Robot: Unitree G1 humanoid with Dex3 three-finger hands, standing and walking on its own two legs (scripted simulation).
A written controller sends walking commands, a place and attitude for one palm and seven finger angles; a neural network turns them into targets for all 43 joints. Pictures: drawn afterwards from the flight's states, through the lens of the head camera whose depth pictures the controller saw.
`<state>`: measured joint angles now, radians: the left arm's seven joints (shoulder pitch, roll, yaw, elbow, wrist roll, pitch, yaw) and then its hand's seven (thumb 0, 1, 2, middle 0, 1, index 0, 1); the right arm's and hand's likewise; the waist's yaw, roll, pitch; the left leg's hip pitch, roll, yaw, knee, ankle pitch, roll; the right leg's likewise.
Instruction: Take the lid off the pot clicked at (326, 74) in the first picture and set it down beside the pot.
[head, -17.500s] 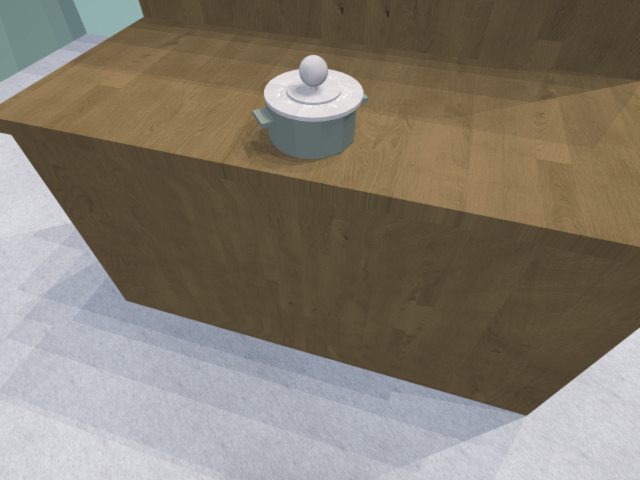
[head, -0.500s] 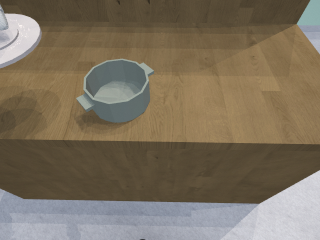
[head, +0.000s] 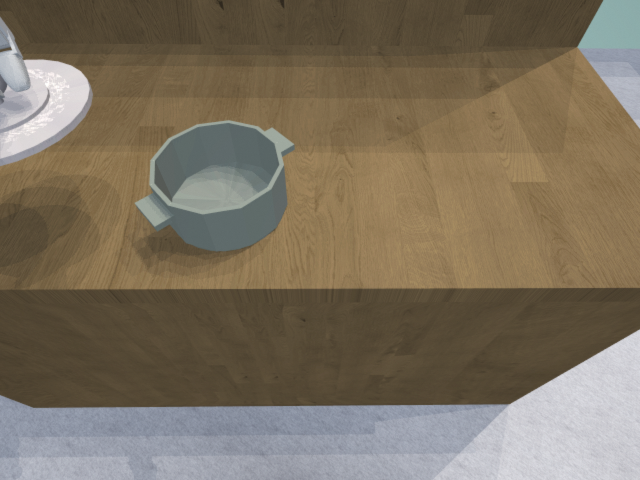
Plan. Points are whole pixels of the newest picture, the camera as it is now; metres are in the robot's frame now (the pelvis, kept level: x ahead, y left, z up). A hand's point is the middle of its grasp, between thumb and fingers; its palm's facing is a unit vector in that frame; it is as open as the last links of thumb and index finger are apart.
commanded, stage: lower the lid onto the table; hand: left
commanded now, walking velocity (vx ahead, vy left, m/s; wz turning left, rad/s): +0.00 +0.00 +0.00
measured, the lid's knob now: out of the picture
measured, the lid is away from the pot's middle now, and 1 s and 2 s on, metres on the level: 0.22 0.23 0.24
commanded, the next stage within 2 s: none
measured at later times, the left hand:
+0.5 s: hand out of the picture +0.46 +0.32 +0.22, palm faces -0.33 -0.17 -0.93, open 5.0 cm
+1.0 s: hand (6, 134) +0.47 +0.32 +0.19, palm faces -0.38 -0.17 -0.91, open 5.0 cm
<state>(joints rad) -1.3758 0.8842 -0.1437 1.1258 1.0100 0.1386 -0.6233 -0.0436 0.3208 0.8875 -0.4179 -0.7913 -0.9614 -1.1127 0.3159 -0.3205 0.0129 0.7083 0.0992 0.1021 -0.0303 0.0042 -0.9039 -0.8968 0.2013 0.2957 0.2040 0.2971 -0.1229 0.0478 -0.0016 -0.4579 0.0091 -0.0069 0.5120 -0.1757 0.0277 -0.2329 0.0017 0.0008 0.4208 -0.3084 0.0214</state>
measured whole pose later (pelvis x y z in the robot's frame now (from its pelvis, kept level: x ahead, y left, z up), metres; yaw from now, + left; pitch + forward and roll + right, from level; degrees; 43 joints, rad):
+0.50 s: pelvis +0.00 +0.00 +0.00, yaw +0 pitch +8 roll -2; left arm -1.30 0.88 -0.12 1.15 0.99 0.10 -0.59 -0.04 0.32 0.89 -0.41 -0.79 -0.96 -1.11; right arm 0.29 -0.31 0.01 0.69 0.10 0.13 -0.02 0.00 -0.90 -0.90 0.20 0.30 0.20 0.30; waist -0.12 0.05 -0.02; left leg -0.49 0.01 -0.01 0.54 -0.19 0.03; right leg -0.26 0.00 0.00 0.45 -0.32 0.02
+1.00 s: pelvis +0.00 +0.01 -0.01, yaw -1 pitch +9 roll -2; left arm -1.28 0.87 -0.12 1.22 1.00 0.06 -0.55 -0.04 0.33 0.89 -0.41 -0.79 -0.96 -1.11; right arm 0.34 -0.32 0.02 0.72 0.10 0.11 -0.05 0.00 -0.90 -0.90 0.20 0.30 0.20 0.30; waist -0.15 0.04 -0.03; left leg -0.55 0.02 0.00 0.58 -0.20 0.04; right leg -0.32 0.01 0.01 0.49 -0.33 0.03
